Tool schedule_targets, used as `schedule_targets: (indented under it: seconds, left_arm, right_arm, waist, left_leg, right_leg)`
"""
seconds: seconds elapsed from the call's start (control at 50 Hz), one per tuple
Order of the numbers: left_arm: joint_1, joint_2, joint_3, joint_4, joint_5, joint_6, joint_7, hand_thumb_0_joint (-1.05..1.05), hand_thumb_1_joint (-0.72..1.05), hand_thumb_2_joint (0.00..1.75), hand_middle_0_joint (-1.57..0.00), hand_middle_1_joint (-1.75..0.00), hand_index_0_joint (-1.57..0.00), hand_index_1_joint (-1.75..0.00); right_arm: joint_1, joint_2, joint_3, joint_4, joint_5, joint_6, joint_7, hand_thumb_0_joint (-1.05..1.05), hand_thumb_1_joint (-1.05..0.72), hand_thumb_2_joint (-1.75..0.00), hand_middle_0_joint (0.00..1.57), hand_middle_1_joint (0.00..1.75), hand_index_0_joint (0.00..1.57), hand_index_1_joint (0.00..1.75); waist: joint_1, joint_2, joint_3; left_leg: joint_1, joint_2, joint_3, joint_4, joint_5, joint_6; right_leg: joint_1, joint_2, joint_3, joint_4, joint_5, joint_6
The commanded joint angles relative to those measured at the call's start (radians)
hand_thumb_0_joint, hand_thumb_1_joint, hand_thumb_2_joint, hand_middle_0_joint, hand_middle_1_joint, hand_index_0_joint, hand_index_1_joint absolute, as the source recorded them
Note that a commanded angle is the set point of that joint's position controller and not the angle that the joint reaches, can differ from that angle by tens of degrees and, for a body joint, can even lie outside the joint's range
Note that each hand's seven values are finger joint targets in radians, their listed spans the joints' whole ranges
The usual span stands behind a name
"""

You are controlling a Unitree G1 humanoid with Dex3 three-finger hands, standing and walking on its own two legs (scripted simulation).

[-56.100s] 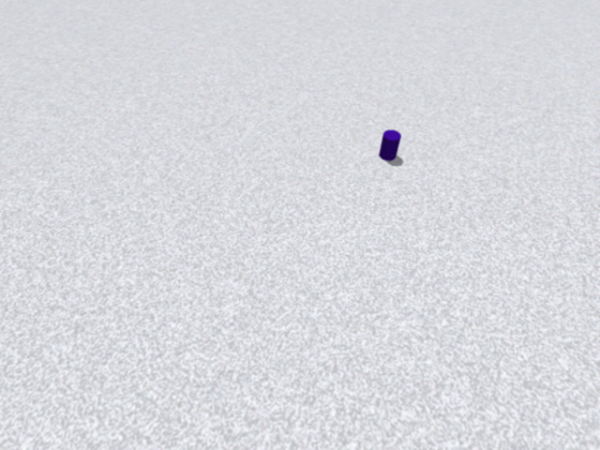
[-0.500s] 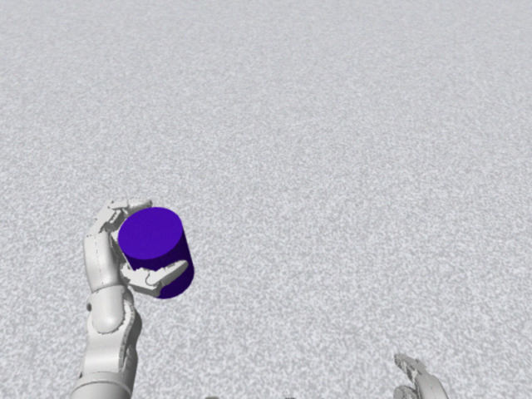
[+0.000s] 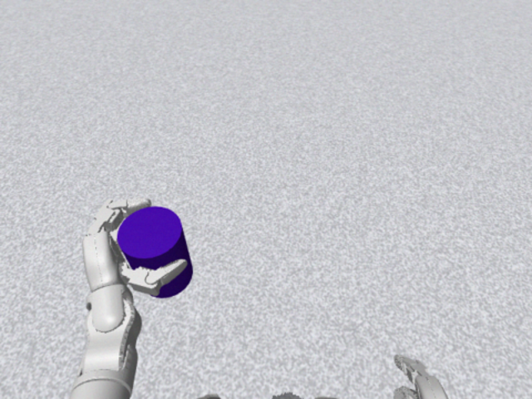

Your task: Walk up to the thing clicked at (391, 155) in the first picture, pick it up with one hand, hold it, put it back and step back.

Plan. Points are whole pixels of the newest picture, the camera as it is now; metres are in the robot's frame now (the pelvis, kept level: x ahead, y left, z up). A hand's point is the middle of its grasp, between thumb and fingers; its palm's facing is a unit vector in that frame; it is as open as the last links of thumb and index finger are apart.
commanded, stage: crouch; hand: left
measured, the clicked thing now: (159, 254) +0.34 +0.17 +0.01
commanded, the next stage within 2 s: lower in 1.80 s
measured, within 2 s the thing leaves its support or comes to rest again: neither
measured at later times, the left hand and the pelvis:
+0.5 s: hand (156, 284) +0.35 +0.21 -0.14, palm faces +0.39 -0.92 -0.04, open 11.8 cm; pelvis -0.03 +0.00 -0.13, yaw -1 degrees
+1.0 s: hand (161, 317) +0.37 +0.26 -0.37, palm faces +0.44 -0.90 -0.06, open 11.8 cm; pelvis -0.08 +0.00 -0.32, yaw -5 degrees
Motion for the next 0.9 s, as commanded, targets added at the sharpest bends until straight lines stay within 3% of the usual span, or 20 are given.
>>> schedule_targets:
  seconds: [0.0,0.06,0.08,0.1,0.12,0.14,0.18,0.2,0.24,0.26,0.34,0.38,0.48,0.56,0.62,0.64,0.72,0.74,0.78,0.88]
  left_arm:
    - [-0.343,0.111,0.045,-0.271,-0.015,-0.129,0.002,0.0,-0.09,1.09,-1.01,-1.17,-1.03,-1.17]
    - [-0.296,0.109,0.064,-0.144,-0.011,-0.153,-0.015,0.0,-0.09,1.08,-1.02,-1.17,-1.04,-1.17]
    - [-0.333,0.115,0.06,-0.157,-0.008,-0.172,-0.02,0.0,-0.08,1.09,-1.03,-1.18,-1.05,-1.18]
    - [-0.389,0.144,0.09,-0.172,-0.007,-0.196,-0.02,0.0,-0.08,1.09,-1.03,-1.19,-1.06,-1.19]
    - [-0.335,0.138,0.103,-0.108,-0.003,-0.207,-0.022,0.0,-0.08,1.08,-1.04,-1.19,-1.07,-1.19]
    - [-0.36,0.124,0.092,-0.118,-0.005,-0.229,-0.025,0.0,-0.07,1.1,-1.05,-1.21,-1.08,-1.2]
    - [-0.374,0.153,0.141,-0.07,-0.009,-0.273,-0.028,0.0,-0.05,1.12,-1.07,-1.22,-1.09,-1.22]
    - [-0.371,0.146,0.14,0.006,-0.007,-0.291,-0.035,0.0,-0.04,1.12,-1.08,-1.24,-1.12,-1.23]
    - [-0.462,0.189,0.164,-0.02,-0.003,-0.352,-0.046,0.0,-0.02,1.14,-1.11,-1.27,-1.14,-1.26]
    - [-0.451,0.188,0.154,0.03,0.002,-0.372,-0.053,0.0,-0.01,1.14,-1.13,-1.27,-1.16,-1.27]
    - [-0.515,0.223,0.197,0.101,-0.02,-0.466,-0.075,0.0,0.01,1.17,-1.15,-1.29,-1.18,-1.29]
    - [-0.546,0.241,0.212,0.125,-0.023,-0.496,-0.077,0.0,0.0,1.18,-1.13,-1.28,-1.15,-1.28]
    - [-0.566,0.313,0.296,0.194,-0.03,-0.52,-0.078,0.0,0.01,1.16,-1.12,-1.25,-1.14,-1.26]
    - [-0.627,0.351,0.318,0.241,-0.025,-0.531,-0.102,0.0,0.04,1.18,-1.14,-1.27,-1.16,-1.27]
    - [-0.652,0.401,0.352,0.267,-0.022,-0.535,-0.114,0.0,0.04,1.16,-1.15,-1.26,-1.16,-1.27]
    - [-0.663,0.374,0.343,0.286,-0.025,-0.535,-0.118,0.0,0.04,1.17,-1.15,-1.27,-1.17,-1.27]
    - [-0.716,0.418,0.359,0.347,-0.012,-0.544,-0.133,0.0,0.03,1.17,-1.14,-1.27,-1.16,-1.27]
    - [-0.739,0.452,0.386,0.343,-0.01,-0.551,-0.132,0.0,0.03,1.16,-1.15,-1.27,-1.17,-1.27]
    - [-0.751,0.459,0.398,0.378,-0.005,-0.561,-0.13,0.0,-0.01,1.17,-1.15,-1.28,-1.17,-1.28]
    - [-0.867,0.568,0.454,0.386,0.007,-0.582,-0.135,0.0,-0.01,1.19,-1.14,-1.3,-1.16,-1.3]
  right_arm:
    - [-0.026,-0.124,-0.044,-0.111,-0.001,-0.042,-0.006,0.0,-0.88,-0.9,0.2,0.3,0.2,0.3]
    - [-0.024,-0.129,-0.05,-0.096,-0.006,-0.042,0.002,0.0,-0.89,-0.9,0.2,0.3,0.2,0.3]
    - [-0.02,-0.128,-0.053,-0.09,-0.009,-0.041,0.005,0.0,-0.89,-0.9,0.2,0.3,0.2,0.3]
    - [-0.021,-0.129,-0.055,-0.091,-0.012,-0.039,0.007,0.0,-0.89,-0.9,0.2,0.3,0.2,0.3]
    - [-0.022,-0.127,-0.055,-0.09,-0.015,-0.037,0.011,0.0,-0.89,-0.9,0.2,0.3,0.2,0.3]
    - [-0.027,-0.123,-0.055,-0.098,-0.018,-0.037,0.017,0.0,-0.89,-0.9,0.2,0.3,0.2,0.3]
    - [-0.019,-0.127,-0.06,-0.09,-0.024,-0.036,0.021,0.0,-0.89,-0.9,0.2,0.3,0.2,0.3]
    - [-0.006,-0.136,-0.066,-0.075,-0.029,-0.033,0.024,0.0,-0.89,-0.9,0.2,0.3,0.2,0.3]
    - [-0.004,-0.14,-0.067,-0.075,-0.038,-0.036,0.032,0.0,-0.89,-0.9,0.2,0.3,0.2,0.3]
    - [-0.005,-0.142,-0.067,-0.072,-0.04,-0.035,0.035,0.0,-0.89,-0.9,0.2,0.3,0.2,0.3]
    - [-0.015,-0.153,-0.062,-0.075,-0.051,-0.047,0.052,0.0,-0.89,-0.9,0.2,0.3,0.2,0.3]
    - [-0.023,-0.164,-0.06,-0.08,-0.056,-0.047,0.062,0.0,-0.88,-0.9,0.2,0.3,0.2,0.3]
    - [-0.025,-0.189,-0.061,-0.08,-0.061,-0.033,0.079,0.0,-0.89,-0.9,0.2,0.3,0.2,0.3]
    - [-0.019,-0.216,-0.067,-0.058,-0.066,-0.022,0.091,0.0,-0.89,-0.9,0.2,0.3,0.2,0.3]
    - [-0.026,-0.213,-0.058,-0.048,-0.07,-0.021,0.101,0.0,-0.9,-0.91,0.2,0.3,0.2,0.3]
    - [-0.022,-0.217,-0.058,-0.05,-0.071,-0.022,0.104,0.0,-0.9,-0.91,0.2,0.3,0.2,0.3]
    - [-0.02,-0.23,-0.053,-0.022,-0.078,-0.024,0.112,0.0,-0.9,-0.91,0.2,0.3,0.2,0.3]
    - [-0.016,-0.232,-0.05,-0.021,-0.08,-0.022,0.114,0.0,-0.9,-0.91,0.2,0.3,0.2,0.3]
    - [-0.032,-0.231,-0.04,-0.022,-0.088,-0.022,0.117,0.0,-0.9,-0.91,0.2,0.3,0.2,0.3]
    - [-0.032,-0.25,-0.027,-0.002,-0.102,-0.019,0.118,0.0,-0.9,-0.91,0.2,0.3,0.2,0.3]
  waist:
    - [0.0,-0.006,-0.294]
    - [-0.013,-0.026,-0.244]
    - [-0.014,-0.016,-0.258]
    - [-0.014,0.007,-0.268]
    - [-0.006,-0.007,-0.256]
    - [-0.008,-0.007,-0.259]
    - [-0.007,-0.011,-0.322]
    - [-0.026,-0.016,-0.322]
    - [-0.029,0.031,-0.397]
    - [-0.036,0.025,-0.411]
    - [-0.04,0.052,-0.544]
    - [-0.024,0.091,-0.598]
    - [-0.019,0.069,-0.701]
    - [-0.047,0.087,-0.733]
    - [-0.035,0.09,-0.747]
    - [-0.054,0.074,-0.771]
    - [-0.06,0.109,-0.737]
    - [-0.058,0.119,-0.763]
    - [-0.06,0.126,-0.748]
    - [-0.07,0.186,-0.766]
  left_leg:
    - [0.134,-0.028,0.007,-0.092,0.223,0.025]
    - [0.075,-0.026,0.005,-0.058,0.209,0.029]
    - [0.058,-0.025,0.003,-0.042,0.208,0.028]
    - [0.034,-0.028,0.006,-0.024,0.181,0.028]
    - [0.005,-0.028,0.003,-0.013,0.16,0.027]
    - [-0.03,-0.03,0.005,0.005,0.131,0.028]
    - [-0.072,-0.028,0.007,0.065,0.158,0.032]
    - [-0.099,-0.027,0.001,0.101,0.155,0.034]
    - [-0.147,-0.027,-0.004,0.185,0.173,0.034]
    - [-0.179,-0.027,-0.008,0.224,0.153,0.034]
    - [-0.348,-0.029,-0.018,0.403,0.115,0.038]
    - [-0.391,-0.026,-0.023,0.456,0.096,0.033]
    - [-0.563,-0.027,-0.023,0.595,0.091,0.037]
    - [-0.633,-0.02,-0.039,0.691,0.069,0.038]
    - [-0.735,-0.02,-0.033,0.757,0.013,0.038]
    - [-0.747,-0.018,-0.038,0.788,0.024,0.04]
    - [-0.837,-0.014,-0.039,0.866,-0.056,0.034]
    - [-0.852,-0.014,-0.04,0.884,-0.06,0.031]
    - [-0.906,-0.016,-0.041,0.919,-0.101,0.028]
    - [-0.976,-0.014,-0.031,1.02,-0.149,0.026]
  right_leg:
    - [0.063,0.025,-0.015,-0.096,0.288,-0.008]
    - [-0.007,0.026,-0.014,-0.068,0.278,-0.007]
    - [-0.027,0.024,-0.014,-0.049,0.275,-0.01]
    - [-0.052,0.02,-0.008,-0.036,0.253,-0.012]
    - [-0.072,0.02,-0.011,-0.02,0.226,-0.014]
    - [-0.098,0.019,-0.009,-0.007,0.201,-0.016]
    - [-0.131,0.016,-0.002,0.04,0.23,-0.015]
    - [-0.185,0.02,-0.004,0.077,0.221,-0.016]
    - [-0.271,0.02,-0.004,0.156,0.227,-0.022]
    - [-0.32,0.023,-0.006,0.194,0.203,-0.025]
    - [-0.481,0.027,0.005,0.35,0.154,-0.028]
    - [-0.561,0.03,0.005,0.417,0.115,-0.034]
    - [-0.634,0.036,0.02,0.538,0.117,-0.027]
    - [-0.784,0.046,-0.002,0.651,0.087,-0.033]
    - [-0.824,0.05,0.007,0.705,0.031,-0.032]
    - [-0.843,0.05,-0.002,0.732,0.043,-0.032]
    - [-0.99,0.053,-0.022,0.825,-0.042,-0.041]
    - [-0.996,0.055,-0.027,0.853,-0.049,-0.043]
    - [-1.046,0.055,-0.039,0.903,-0.083,-0.045]
    - [-1.139,0.056,-0.043,1.005,-0.121,-0.044]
